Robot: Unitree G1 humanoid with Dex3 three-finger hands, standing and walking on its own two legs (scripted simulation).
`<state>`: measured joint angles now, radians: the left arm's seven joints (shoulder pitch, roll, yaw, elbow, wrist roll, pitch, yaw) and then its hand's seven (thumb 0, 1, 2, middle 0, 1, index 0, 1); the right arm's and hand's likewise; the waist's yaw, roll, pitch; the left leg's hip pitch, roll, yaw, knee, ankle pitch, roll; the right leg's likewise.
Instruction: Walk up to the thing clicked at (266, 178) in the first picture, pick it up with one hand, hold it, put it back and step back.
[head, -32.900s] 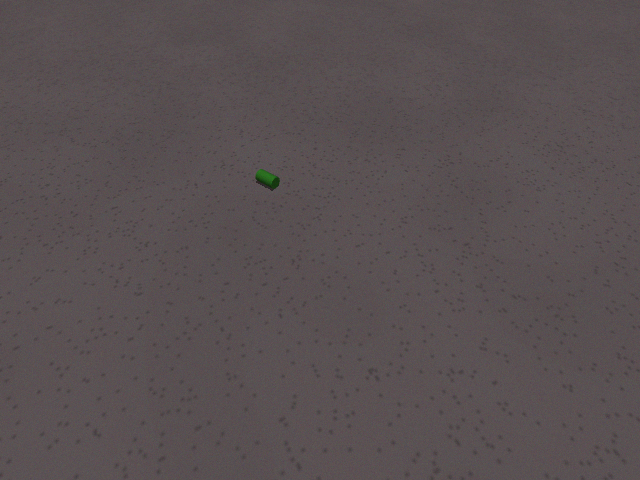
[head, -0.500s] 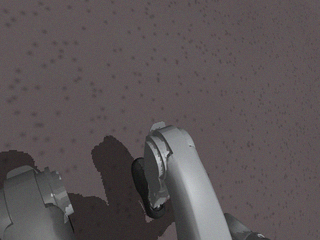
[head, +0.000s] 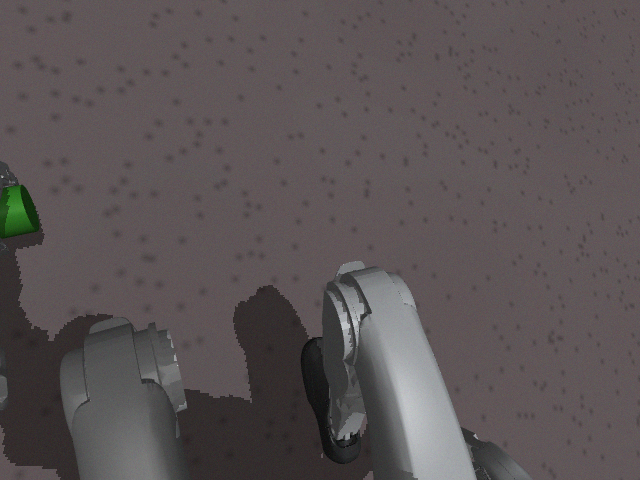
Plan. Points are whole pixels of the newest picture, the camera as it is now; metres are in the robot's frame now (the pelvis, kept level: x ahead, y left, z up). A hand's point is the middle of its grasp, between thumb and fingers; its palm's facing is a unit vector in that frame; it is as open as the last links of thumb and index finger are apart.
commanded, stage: settle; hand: left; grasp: from above
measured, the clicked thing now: out of the picture +0.45 +0.33 -0.23
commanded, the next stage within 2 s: lift in 0.38 s
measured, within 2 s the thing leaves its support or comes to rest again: neither
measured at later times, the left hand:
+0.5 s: hand out of the picture +0.43 +0.31 -0.14, palm faces -0.46 -0.11 -0.88, open 8.8 cm
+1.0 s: hand out of the picture +0.39 +0.32 -0.03, palm faces -0.46 -0.12 -0.88, open 8.8 cm
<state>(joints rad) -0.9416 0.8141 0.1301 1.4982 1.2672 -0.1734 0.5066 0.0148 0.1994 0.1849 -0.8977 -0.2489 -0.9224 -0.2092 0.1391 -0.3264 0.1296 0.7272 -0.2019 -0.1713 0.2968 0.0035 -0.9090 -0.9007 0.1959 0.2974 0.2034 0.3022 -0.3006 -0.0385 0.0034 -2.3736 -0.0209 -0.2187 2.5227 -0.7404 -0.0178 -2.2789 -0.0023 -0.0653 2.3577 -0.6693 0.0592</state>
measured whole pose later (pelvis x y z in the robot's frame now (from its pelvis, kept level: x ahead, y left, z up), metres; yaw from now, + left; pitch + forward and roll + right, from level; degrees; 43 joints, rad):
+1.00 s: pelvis -0.01 -0.01 +0.10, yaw +6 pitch +35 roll -7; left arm -0.73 0.64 0.02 1.03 1.11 -0.12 0.14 0.00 0.16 0.26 -0.90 -0.28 -0.91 -0.26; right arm 0.18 -0.28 0.00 0.67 -0.04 0.01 0.12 0.01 -0.91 -0.90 0.20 0.30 0.21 0.30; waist -0.16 0.05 -0.15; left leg -2.12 -0.01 -0.12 2.18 -0.67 -0.01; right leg -2.07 -0.04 -0.01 2.08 -0.63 0.07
